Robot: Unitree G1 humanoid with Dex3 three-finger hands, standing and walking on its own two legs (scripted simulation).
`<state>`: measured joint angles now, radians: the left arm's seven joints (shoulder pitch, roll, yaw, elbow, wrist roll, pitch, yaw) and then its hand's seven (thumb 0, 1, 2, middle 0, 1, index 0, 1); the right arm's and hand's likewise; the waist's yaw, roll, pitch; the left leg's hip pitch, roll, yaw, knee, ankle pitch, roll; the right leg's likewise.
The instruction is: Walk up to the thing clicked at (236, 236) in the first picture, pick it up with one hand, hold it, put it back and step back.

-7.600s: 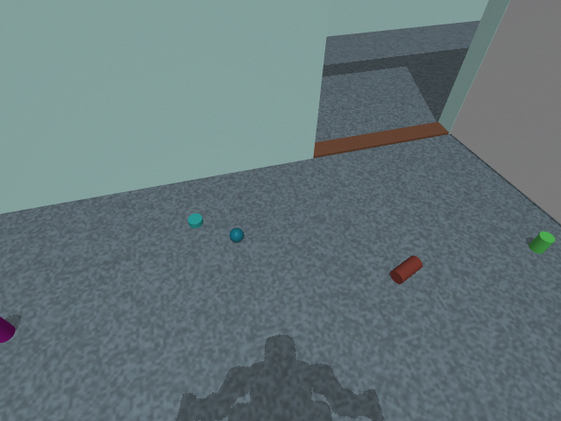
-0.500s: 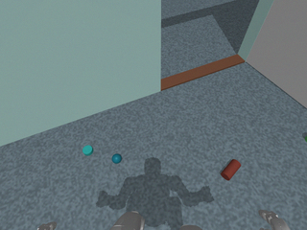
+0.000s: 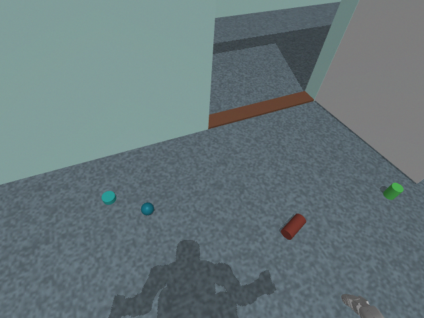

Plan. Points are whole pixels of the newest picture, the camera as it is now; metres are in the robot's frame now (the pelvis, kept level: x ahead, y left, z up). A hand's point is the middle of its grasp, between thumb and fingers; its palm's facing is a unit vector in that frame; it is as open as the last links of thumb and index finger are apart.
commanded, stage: walk up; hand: left
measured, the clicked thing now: (147, 208) +0.71 +0.29 -0.73
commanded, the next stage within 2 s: stand in 0.74 s
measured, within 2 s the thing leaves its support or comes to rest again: neither
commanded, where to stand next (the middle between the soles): +0.38 +0.03 m, yaw +4 degrees
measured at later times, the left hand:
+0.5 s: hand out of the picture +0.07 +0.28 -0.14, palm faces +0.05 -0.93 -0.36, open 7.4 cm
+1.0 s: hand out of the picture +0.06 +0.26 -0.14, palm faces +0.02 -0.94 -0.33, open 7.4 cm
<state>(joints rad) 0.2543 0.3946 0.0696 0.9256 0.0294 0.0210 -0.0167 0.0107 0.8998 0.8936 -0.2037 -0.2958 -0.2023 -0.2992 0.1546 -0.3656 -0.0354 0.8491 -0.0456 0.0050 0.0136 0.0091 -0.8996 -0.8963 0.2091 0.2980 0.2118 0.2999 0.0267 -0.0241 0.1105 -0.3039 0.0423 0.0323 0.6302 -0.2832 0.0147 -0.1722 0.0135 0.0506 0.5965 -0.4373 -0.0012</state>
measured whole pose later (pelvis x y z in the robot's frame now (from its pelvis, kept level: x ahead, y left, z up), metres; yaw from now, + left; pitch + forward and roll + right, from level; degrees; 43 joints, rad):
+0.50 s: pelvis -0.01 +0.01 +0.01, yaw +2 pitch -3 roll -1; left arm 0.16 0.39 0.04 1.00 0.02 -0.03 -0.01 0.01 0.90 0.89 -0.20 -0.30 -0.20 -0.30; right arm 0.18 -0.32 -0.02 0.99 -0.02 -0.02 0.03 0.01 -0.90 -0.90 0.21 0.30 0.21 0.30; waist 0.01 -0.01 0.05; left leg -0.23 0.00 -0.05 0.54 -0.27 0.00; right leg -0.14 -0.01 0.01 0.49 -0.30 0.02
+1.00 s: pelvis -0.01 +0.01 +0.02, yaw +2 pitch -3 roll +0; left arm 0.09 0.35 0.01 1.13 0.01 -0.02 -0.01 0.01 0.90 0.89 -0.20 -0.30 -0.20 -0.30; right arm 0.05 -0.35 0.00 1.09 0.00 -0.02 0.01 0.01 -0.90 -0.90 0.21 0.30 0.21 0.30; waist 0.01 0.00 0.08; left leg -0.15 0.00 -0.05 0.38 -0.18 -0.01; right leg -0.07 -0.01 0.01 0.34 -0.23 0.02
